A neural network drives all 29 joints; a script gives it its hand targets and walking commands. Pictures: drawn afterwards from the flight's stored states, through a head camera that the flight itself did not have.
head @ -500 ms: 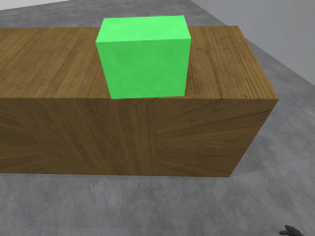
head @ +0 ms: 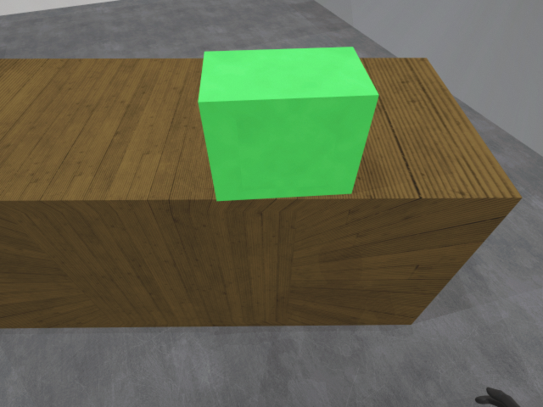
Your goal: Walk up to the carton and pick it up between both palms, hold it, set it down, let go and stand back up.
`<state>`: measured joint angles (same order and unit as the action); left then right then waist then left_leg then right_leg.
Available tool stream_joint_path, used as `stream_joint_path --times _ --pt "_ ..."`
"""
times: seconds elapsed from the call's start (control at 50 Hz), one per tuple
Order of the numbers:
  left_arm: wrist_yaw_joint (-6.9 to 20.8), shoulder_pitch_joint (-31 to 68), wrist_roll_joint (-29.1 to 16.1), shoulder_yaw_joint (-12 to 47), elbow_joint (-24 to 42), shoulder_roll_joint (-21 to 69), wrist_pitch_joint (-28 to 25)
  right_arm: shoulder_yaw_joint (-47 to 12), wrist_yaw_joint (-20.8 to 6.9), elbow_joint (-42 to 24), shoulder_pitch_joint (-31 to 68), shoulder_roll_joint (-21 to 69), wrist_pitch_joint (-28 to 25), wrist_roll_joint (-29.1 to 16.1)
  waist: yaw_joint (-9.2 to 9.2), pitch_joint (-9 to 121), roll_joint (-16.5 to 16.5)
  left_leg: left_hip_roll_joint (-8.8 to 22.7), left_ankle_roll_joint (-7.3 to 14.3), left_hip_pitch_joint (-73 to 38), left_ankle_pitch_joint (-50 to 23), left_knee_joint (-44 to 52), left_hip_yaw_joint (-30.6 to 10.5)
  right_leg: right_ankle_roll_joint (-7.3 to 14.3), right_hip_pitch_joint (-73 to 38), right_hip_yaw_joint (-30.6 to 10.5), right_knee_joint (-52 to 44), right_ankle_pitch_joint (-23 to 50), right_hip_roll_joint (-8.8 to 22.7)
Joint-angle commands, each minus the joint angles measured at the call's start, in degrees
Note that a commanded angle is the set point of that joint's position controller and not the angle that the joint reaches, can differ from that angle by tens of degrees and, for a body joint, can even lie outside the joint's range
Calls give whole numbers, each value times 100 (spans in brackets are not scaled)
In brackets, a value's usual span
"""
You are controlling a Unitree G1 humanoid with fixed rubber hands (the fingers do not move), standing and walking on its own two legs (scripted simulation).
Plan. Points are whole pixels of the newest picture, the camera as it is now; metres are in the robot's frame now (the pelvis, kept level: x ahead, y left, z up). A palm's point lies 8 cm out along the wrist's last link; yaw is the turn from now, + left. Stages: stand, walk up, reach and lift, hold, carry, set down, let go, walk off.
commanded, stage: walk up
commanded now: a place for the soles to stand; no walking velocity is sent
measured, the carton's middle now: (282, 126) +0.62 -0.02 +0.08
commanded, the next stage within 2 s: none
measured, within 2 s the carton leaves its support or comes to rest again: neither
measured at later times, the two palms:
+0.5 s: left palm (81, 360) +0.25 +0.33 -0.11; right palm (489, 384) +0.18 -0.31 -0.08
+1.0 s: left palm (79, 333) +0.30 +0.36 -0.13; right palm (457, 296) +0.30 -0.30 -0.04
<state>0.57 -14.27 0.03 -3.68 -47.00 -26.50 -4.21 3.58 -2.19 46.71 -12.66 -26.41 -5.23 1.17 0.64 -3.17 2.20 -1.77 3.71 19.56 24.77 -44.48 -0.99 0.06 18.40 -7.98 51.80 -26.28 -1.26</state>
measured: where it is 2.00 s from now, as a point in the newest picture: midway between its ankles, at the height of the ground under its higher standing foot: outside the picture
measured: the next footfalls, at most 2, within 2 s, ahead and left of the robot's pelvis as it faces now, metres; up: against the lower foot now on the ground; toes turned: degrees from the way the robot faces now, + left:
right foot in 0.40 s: +0.25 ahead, -0.05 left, +0.00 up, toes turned +3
left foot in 0.80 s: +0.36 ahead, +0.17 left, +0.00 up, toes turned +1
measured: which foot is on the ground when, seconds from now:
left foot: down 0.00-0.46, up 0.48-0.78, down 0.80-1.00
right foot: up 0.00-0.38, down 0.40-0.82, up 0.84-1.00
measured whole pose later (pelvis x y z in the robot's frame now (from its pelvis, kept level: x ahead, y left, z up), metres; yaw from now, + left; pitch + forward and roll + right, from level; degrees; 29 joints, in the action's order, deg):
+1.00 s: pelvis +0.24 +0.04 +0.00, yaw -1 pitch -6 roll -1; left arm 2.0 -14.6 0.0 -3.7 -46.6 -26.5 3.9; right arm 3.6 4.2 46.6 -16.7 -23.7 -4.6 1.1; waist -2.1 -9.8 -7.3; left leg 2.4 0.6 19.4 14.5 -39.9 0.8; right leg 3.0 19.9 -9.1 66.8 -29.6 -4.1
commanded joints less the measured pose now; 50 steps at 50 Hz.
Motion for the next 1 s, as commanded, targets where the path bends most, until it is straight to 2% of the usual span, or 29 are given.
stream_joint_path --times 0.0,0.06,0.08,0.12,0.14,0.16,0.2,0.22,0.28,0.34,0.36,0.38,0.4,0.42,0.46,0.48,0.52,0.54,0.64,0.66,0.72,0.74,0.76,0.78,0.82,0.84,0.86,0.92,0.98 --pt "-75 923 -62 -129 697 -845 -8 497 293 7 -1501 -1317 -58 -85 556 -400 304 1512 -721 -2680 -5635 2083 -2079 293 2902 5 1740 -297 -257" --pt "-27 663 -86 -97 699 -733 142 418 301 -116 -1302 -1184 -47 -145 362 -779 465 888 -935 -1862 -5430 2351 -1278 293 2111 202 1319 485 -268" --pt "-3 928 -75 -203 743 -774 184 409 304 -65 -1562 -1108 -65 -129 559 -806 334 950 -1044 -2153 -5159 2437 -1706 306 2214 242 1455 403 -234" --pt "-10 975 -70 -201 730 -699 207 473 312 -157 -1533 -1196 -63 -114 613 -774 590 884 -708 -2298 -5329 2350 -1421 227 2266 573 1057 621 -274" --pt "-3 1054 -31 -153 794 -652 225 452 331 -49 -1819 -1064 -73 -160 618 -930 547 764 -986 -2257 -5498 2507 -1263 371 2346 478 939 660 -304" --pt "-7 1225 -62 -166 957 -589 227 483 320 -285 -1584 -1159 -61 -156 606 -781 516 846 -532 -2231 -4943 2521 -1442 296 2328 539 612 671 -265" --pt "36 1297 -56 -129 852 -688 289 432 311 -253 -1554 -1114 -14 -125 550 -833 470 791 -657 -2105 -4878 2692 -1282 303 1982 547 215 915 -189" --pt "49 1148 -1 -160 682 -679 317 389 355 -312 -1345 -1151 -21 -142 459 -992 447 785 -1055 -2284 -5079 2499 -1471 294 2166 354 352 1086 -237" --pt "92 1827 -25 -70 971 -551 269 432 378 -238 -1686 -1000 12 -113 714 -993 -19 605 -734 -2683 -4914 2185 -1001 324 2110 1159 -1593 1300 -270" --pt "44 405 18 -264 531 -762 173 402 440 -593 -1280 -1021 53 -48 -64 -389 -31 719 -899 -1742 -6345 365 -796 532 -240 1482 -2103 1260 -331" --pt "15 -717 -5 -352 296 -908 135 355 456 -724 -699 -863 12 -78 -734 260 -396 409 -968 -766 -5945 -1215 -581 864 -1900 1028 -2926 2391 133" --pt "-61 -1700 43 -552 120 -1306 144 235 449 -770 -660 -562 -21 -168 -1287 1253 -982 -290 -1261 432 -2926 -3513 -419 1761 -3703 -857 -2813 3545 1151" --pt "-89 -1804 -16 -573 139 -1243 179 121 447 -588 -1045 -426 17 -188 -984 1785 -926 -763 -1016 1610 1106 -3551 -524 2115 -4814 -2483 -2114 3667 2143" --pt "-114 -1682 16 -561 200 -1217 198 115 463 -511 -917 -783 53 -140 -1007 1596 -844 -824 -730 1850 1234 -3685 -797 2374 -4368 -3546 -2594 3207 2475" --pt "-190 -950 68 -497 213 -1101 190 68 389 -641 -468 -938 -61 -231 -902 935 -1213 -458 -408 1829 849 -3732 -942 2135 -3496 -2926 -2873 4069 2238" --pt "-193 -498 -9 -415 425 -837 157 60 345 -667 -731 -854 -79 -215 -563 741 -814 -206 -352 1658 623 -3339 -818 1831 -2879 -1676 -2811 4451 1800" --pt "-175 -374 -71 -309 397 -686 99 155 335 -693 -892 -833 -53 -214 -359 397 -473 -79 -299 1643 466 -3033 -645 1853 -2270 -1274 -2778 4818 1646" --pt "-116 -287 -77 -359 410 -644 91 131 321 -756 -959 -765 16 -183 -171 5 -401 61 -173 1124 283 -2306 -581 1556 -1492 -1089 -2901 4422 1343" --pt "117 -592 175 -322 509 -750 213 117 409 -714 -237 -705 -47 -221 -449 -338 -1145 445 -188 858 -33 -53 192 1465 -1191 -700 -2576 4623 1016" --pt "155 -173 228 -214 679 -896 286 147 470 -575 -670 -728 -120 -271 -250 -248 -1777 355 -195 368 -241 472 281 1424 -764 -452 -2240 4785 881" --pt "188 87 76 -199 952 -616 396 387 674 -50 -1825 -798 -123 -127 318 409 -987 102 -240 -1829 -2831 1722 762 902 171 170 -735 3908 301" --pt "158 130 112 -194 1095 -406 426 468 751 110 -2318 -1038 -126 -84 574 565 -235 736 -240 -2800 -3831 1824 -17 551 1067 209 538 1718 -158" --pt "101 -308 152 -124 985 -36 473 508 826 99 -2230 -1175 -72 -50 304 1023 688 1587 45 -3269 -3901 1632 -1373 482 1785 -61 885 -922 -506" --pt "80 -567 226 -159 836 -415 603 596 891 -48 -1910 -1433 1 -8 128 1024 -118 2483 554 -2546 -2977 1832 -2732 293 1718 -382 1424 -925 -465" --pt "87 -330 246 -362 619 -1125 867 613 906 -302 -908 -1756 79 -86 111 447 -52 2954 1236 -650 39 3030 -3376 111 1263 -478 2324 -776 -275" --pt "133 -489 299 -453 635 -1071 861 544 902 -332 -295 -1671 43 -54 -170 -257 -155 2948 1326 -171 -369 2985 -3515 122 1339 -520 2504 -508 -268" --pt "108 -680 333 -374 538 -1025 833 580 831 -406 -292 -1727 8 -21 -212 -234 390 2787 1212 -627 -1026 2616 -2953 92 1527 -607 2434 -372 -100" --pt "129 -695 265 -461 423 -1022 824 538 793 -435 -637 -1414 7 -58 -136 -346 250 2205 925 -432 -2088 2153 -1723 123 1130 -573 2278 -121 -129" --pt "190 -576 240 -463 243 -886 848 515 677 -343 -650 -1457 10 26 -35 -136 702 1575 446 -419 187 2491 -1467 -24 768 -293 1664 52 -260"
